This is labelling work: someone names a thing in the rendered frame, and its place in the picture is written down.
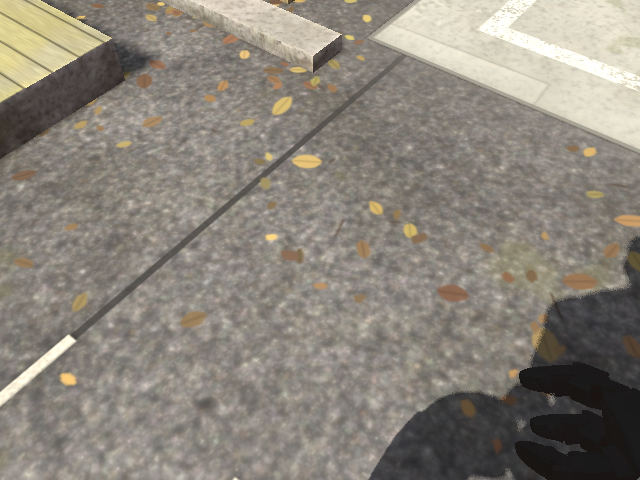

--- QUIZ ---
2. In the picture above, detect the robot right hand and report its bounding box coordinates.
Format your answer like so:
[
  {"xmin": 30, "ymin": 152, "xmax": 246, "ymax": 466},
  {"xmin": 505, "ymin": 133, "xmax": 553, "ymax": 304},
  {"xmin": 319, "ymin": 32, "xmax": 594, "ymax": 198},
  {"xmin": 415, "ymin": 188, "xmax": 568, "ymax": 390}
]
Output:
[{"xmin": 515, "ymin": 361, "xmax": 640, "ymax": 480}]

